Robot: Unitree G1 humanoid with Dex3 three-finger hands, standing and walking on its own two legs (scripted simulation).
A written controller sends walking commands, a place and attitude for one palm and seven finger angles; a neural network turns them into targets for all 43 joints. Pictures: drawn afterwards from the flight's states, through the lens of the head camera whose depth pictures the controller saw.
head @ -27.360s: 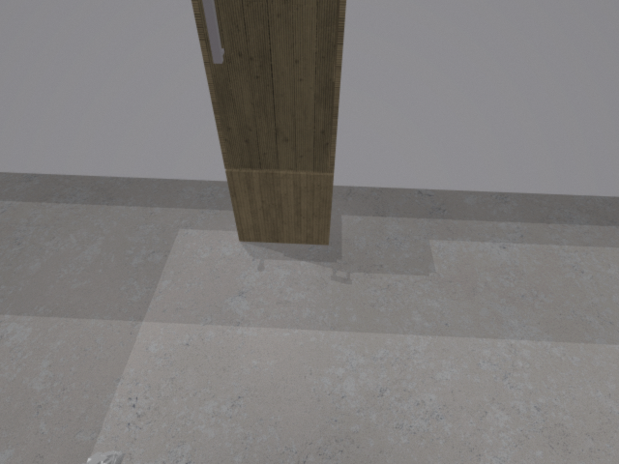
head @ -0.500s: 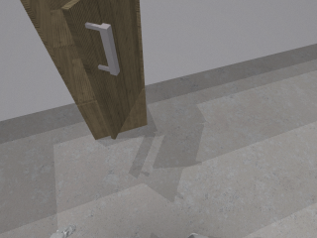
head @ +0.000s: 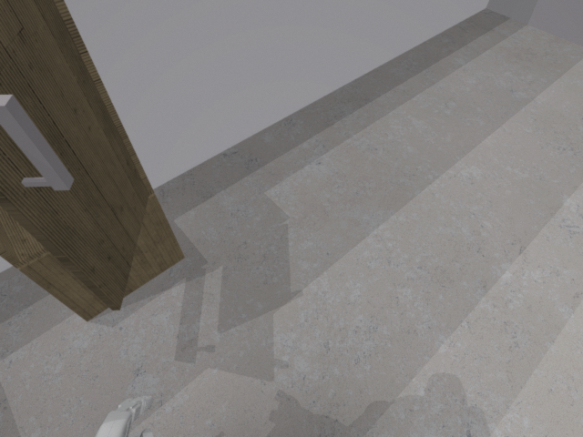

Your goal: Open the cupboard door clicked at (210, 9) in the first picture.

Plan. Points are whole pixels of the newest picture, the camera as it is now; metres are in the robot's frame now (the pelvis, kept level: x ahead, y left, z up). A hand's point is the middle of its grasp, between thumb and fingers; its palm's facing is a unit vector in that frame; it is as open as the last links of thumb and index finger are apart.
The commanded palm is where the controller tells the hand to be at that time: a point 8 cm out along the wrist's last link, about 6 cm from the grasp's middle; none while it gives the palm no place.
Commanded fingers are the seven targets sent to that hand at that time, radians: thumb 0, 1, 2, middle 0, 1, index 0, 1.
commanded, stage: walk to a spot facing it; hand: left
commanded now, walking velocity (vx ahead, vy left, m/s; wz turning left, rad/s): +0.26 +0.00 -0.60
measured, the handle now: (19, 148) +0.44 +0.39 +0.13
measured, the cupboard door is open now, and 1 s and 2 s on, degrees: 51 51 51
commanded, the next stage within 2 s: turn to face it in 1.94 s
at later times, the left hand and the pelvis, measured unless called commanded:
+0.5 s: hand (208, 366) +0.23 +0.15 -0.15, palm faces -0.32 -0.93 -0.16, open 7.4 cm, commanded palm none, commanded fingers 0.00 0.90 0.90 -0.20 -0.30 -0.20 -0.30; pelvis +0.08 +0.00 +0.02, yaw -20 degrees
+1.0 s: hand (296, 287) +0.39 +0.01 -0.16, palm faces -0.46 -0.87 -0.19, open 7.2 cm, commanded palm none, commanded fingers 0.00 0.90 0.90 -0.20 -0.30 -0.20 -0.30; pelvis +0.25 -0.13 +0.01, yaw -31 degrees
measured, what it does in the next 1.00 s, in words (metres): walks ahead, turning right: left foot, then right foot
